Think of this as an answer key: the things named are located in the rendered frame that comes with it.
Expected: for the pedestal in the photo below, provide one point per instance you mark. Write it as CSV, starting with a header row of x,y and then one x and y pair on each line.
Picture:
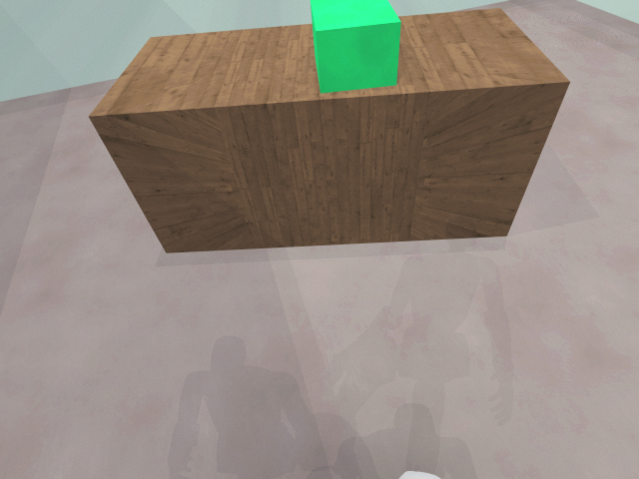
x,y
226,142

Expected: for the carton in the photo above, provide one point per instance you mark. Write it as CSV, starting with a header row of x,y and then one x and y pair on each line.
x,y
356,44

